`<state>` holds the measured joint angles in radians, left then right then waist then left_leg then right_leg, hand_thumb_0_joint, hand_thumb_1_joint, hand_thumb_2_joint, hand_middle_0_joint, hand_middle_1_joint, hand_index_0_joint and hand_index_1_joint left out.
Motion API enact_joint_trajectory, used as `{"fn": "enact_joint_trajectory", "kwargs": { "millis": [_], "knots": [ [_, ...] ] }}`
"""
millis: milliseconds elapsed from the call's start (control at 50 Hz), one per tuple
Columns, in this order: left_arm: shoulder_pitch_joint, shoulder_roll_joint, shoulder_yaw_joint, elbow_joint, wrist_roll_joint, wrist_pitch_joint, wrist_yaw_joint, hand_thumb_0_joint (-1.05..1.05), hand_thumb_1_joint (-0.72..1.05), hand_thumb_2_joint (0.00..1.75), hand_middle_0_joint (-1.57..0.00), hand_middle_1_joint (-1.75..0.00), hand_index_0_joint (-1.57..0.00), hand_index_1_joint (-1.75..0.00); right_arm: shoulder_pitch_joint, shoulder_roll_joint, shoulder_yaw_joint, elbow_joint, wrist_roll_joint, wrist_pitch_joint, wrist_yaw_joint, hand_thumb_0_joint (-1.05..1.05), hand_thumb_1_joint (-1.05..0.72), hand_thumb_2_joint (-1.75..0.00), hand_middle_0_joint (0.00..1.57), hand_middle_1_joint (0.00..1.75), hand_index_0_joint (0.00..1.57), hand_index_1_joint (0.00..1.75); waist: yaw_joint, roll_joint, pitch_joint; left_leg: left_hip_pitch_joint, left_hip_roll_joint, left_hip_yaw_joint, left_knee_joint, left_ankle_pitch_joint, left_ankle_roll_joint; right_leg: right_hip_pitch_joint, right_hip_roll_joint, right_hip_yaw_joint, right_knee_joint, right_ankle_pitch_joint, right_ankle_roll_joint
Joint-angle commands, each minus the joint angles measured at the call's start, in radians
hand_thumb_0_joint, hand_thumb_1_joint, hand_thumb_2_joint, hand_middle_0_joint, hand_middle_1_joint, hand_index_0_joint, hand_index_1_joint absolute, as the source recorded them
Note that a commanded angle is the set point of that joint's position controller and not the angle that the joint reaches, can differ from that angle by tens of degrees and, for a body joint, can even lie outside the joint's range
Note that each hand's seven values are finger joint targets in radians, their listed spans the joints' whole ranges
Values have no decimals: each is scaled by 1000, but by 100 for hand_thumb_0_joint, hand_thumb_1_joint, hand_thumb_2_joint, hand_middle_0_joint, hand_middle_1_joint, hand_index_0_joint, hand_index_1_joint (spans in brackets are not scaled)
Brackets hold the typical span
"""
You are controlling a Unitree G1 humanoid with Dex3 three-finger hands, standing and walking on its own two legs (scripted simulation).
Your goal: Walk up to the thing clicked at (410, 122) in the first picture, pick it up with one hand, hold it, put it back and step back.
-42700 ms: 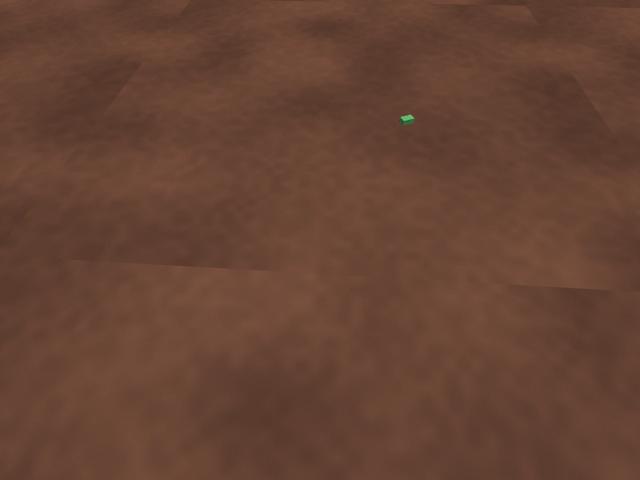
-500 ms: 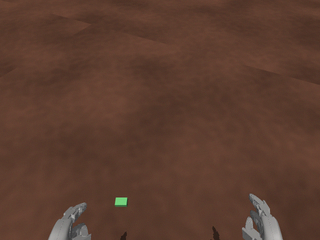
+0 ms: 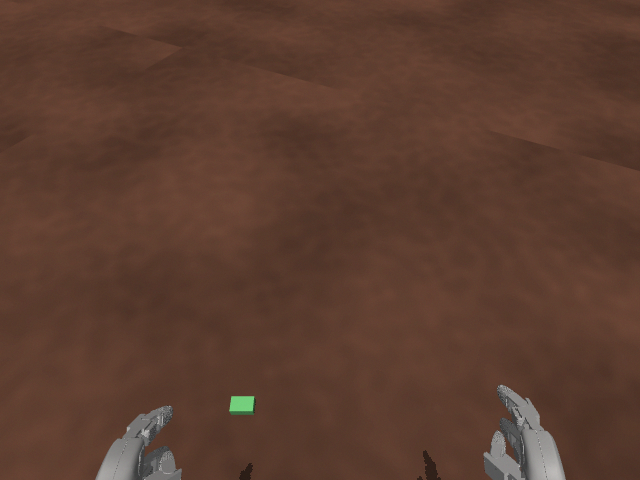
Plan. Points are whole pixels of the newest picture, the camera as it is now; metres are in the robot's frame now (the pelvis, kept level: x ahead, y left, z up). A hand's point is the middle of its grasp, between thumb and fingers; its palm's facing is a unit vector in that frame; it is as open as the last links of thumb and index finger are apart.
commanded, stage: stand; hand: left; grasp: from above
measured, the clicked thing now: (242, 405) +0.46 +0.22 -0.70
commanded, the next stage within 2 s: none
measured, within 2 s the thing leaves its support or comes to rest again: neither
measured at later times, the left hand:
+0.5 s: hand out of the picture +0.08 +0.24 -0.10, palm faces +0.03 -0.94 -0.33, open 7.4 cm
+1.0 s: hand out of the picture +0.00 +0.24 -0.10, palm faces +0.02 -0.94 -0.33, open 7.4 cm
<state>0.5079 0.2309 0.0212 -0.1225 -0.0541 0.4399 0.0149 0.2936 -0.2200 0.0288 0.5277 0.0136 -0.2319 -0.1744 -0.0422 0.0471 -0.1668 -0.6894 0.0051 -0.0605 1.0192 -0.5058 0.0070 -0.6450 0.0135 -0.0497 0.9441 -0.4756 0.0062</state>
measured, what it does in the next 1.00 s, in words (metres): rises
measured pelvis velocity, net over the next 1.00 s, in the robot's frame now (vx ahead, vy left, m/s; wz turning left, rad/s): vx -0.03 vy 0.01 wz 0.01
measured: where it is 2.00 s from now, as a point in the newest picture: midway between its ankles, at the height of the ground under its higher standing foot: outside the picture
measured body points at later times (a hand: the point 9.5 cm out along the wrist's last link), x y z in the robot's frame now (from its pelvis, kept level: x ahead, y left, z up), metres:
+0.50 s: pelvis -0.01 +0.01 +0.04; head -0.01 +0.01 +0.49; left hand +0.07 +0.29 -0.08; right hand +0.08 -0.27 -0.08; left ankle +0.00 +0.11 -0.68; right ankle +0.00 -0.13 -0.68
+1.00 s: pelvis -0.03 +0.01 +0.06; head -0.03 +0.00 +0.51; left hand +0.00 +0.29 -0.08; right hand +0.04 -0.27 -0.08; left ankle +0.00 +0.11 -0.68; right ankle +0.00 -0.13 -0.68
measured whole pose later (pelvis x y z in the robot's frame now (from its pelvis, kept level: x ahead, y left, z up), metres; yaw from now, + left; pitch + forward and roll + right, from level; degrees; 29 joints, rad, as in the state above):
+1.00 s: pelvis -0.03 +0.01 +0.06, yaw +0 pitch -5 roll +0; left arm 0.20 0.29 0.03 1.12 0.03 0.01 0.02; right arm 0.16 -0.29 -0.05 1.11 -0.03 0.00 -0.01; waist 0.02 0.02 0.07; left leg -0.13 -0.04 -0.03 0.39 -0.18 0.02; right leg -0.12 -0.03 -0.02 0.39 -0.18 0.03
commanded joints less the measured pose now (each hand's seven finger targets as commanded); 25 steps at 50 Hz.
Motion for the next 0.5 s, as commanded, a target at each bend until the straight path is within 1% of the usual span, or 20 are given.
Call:
{"fn": "enact_joint_trajectory", "kwargs": {
  "millis": [0,20,60,80,100,120,140,160,180,200,240,280,300,320,340,380,420,440,460,480],
  "knots": [
    [-32,99,58,-212,1,-55,12,0,90,90,-20,-30,-20,-30,-61,-126,-50,-162,-3,-53,-15,0,-90,-90,20,30,20,30,-2,5,-84,107,-2,0,-166,288,6,60,15,-11,-136,244,-14],
    [-22,106,69,-186,3,-52,13,0,90,90,-20,-30,-20,-30,-62,-126,-50,-159,-4,-50,-15,0,-90,-90,20,30,20,30,-2,-2,-75,92,-4,-1,-166,269,8,58,15,-11,-141,230,-12],
    [-9,98,64,-165,0,-49,10,0,90,90,-20,-30,-20,-30,-62,-131,-51,-159,-3,-53,-15,0,-90,-90,20,30,20,30,-5,-13,-59,87,-3,-4,-177,234,9,51,15,-12,-144,197,-13],
    [-313,183,66,186,120,-254,49,0,90,90,-20,-30,-20,-30,-149,-228,-88,81,-135,55,45,0,-90,-90,20,30,20,30,81,-54,174,113,37,-40,-266,395,55,215,-72,94,-205,220,-49],
    [-226,197,88,330,126,-320,45,0,90,90,-20,-30,-20,-30,-138,-235,-106,90,-128,93,71,0,-90,-90,20,30,20,30,69,-97,59,200,24,-13,-255,445,61,253,-79,134,-213,251,-85],
    [-232,202,83,371,131,-352,40,0,90,90,-20,-30,-20,-30,-117,-234,-100,94,-131,109,87,0,-90,-90,20,30,20,30,56,-95,38,244,30,-15,-263,476,61,245,-83,148,-204,285,-93],
    [-250,197,72,397,126,-369,34,0,90,90,-20,-30,-20,-30,-101,-239,-99,95,-135,120,99,0,-90,-90,20,30,20,30,43,-51,60,235,32,-45,-292,431,63,237,-69,138,-211,273,-83],
    [-250,198,67,435,119,-385,30,0,90,90,-20,-30,-20,-30,-116,-231,-96,107,-117,125,113,0,-90,-90,20,30,20,30,63,-10,47,281,34,-64,-326,408,70,268,-76,134,-207,279,-72],
    [-269,197,67,478,114,-393,27,0,90,90,-20,-30,-20,-30,-124,-208,-98,129,-85,128,131,0,-90,-90,20,30,20,30,71,-16,37,290,30,-56,-346,380,67,298,-83,125,-213,264,-62],
    [-270,197,69,521,110,-396,27,0,90,90,-20,-30,-20,-30,-142,-207,-101,145,-76,134,139,0,-90,-90,20,30,20,30,82,-41,56,309,28,-50,-362,352,61,286,-85,135,-240,257,-60],
    [-285,197,74,603,100,-409,27,0,90,90,-20,-30,-20,-30,-154,-209,-109,170,-65,141,148,0,-90,-90,20,30,20,30,80,-61,11,351,24,-46,-353,401,56,333,-95,135,-274,319,-52],
    [-322,202,73,676,100,-425,30,0,90,90,-20,-30,-20,-30,-150,-203,-108,211,-65,155,151,0,-90,-90,20,30,20,30,68,-82,33,362,20,-41,-381,374,52,353,-111,152,-316,317,-49],
    [-329,196,73,702,98,-428,29,0,90,90,-20,-30,-20,-30,-150,-203,-109,224,-69,160,150,0,-90,-90,20,30,20,30,67,-67,41,392,26,-51,-402,350,57,335,-105,145,-326,288,-44],
    [-329,199,71,736,100,-435,31,0,90,90,-20,-30,-20,-30,-159,-206,-111,239,-69,165,151,0,-90,-90,20,30,20,30,67,-62,53,394,26,-50,-408,360,55,358,-109,141,-349,302,-42],
    [-338,200,70,764,100,-439,32,0,90,90,-20,-30,-20,-30,-161,-206,-111,251,-69,171,151,0,-90,-90,20,30,20,30,66,-70,75,389,25,-53,-431,333,55,361,-112,144,-376,278,-40],
    [-338,206,69,821,99,-447,32,0,90,90,-20,-30,-20,-30,-149,-205,-111,284,-67,177,150,0,-90,-90,20,30,20,30,60,-73,95,418,32,-59,-462,382,52,383,-110,137,-393,324,-38],
    [-345,199,66,866,93,-448,31,0,90,90,-20,-30,-20,-30,-151,-213,-111,313,-66,182,147,0,-90,-90,20,30,20,30,62,-58,124,430,43,-78,-513,370,52,390,-104,129,-422,306,-36],
    [-346,195,64,890,89,-447,31,0,90,90,-20,-30,-20,-30,-154,-224,-111,326,-66,185,145,0,-90,-90,20,30,20,30,64,-22,150,423,58,-100,-556,343,53,402,-95,120,-430,283,-30],
    [-333,189,61,917,89,-447,31,0,90,90,-20,-30,-20,-30,-169,-227,-112,338,-65,185,144,0,-90,-90,20,30,20,30,74,-8,145,449,66,-107,-571,365,54,417,-96,115,-443,299,-29],
    [-335,196,61,940,88,-446,32,0,90,90,-20,-30,-20,-30,-167,-228,-110,352,-62,186,143,0,-90,-90,20,30,20,30,69,-10,160,447,68,-112,-597,363,50,428,-95,114,-461,295,-27]
  ]
}}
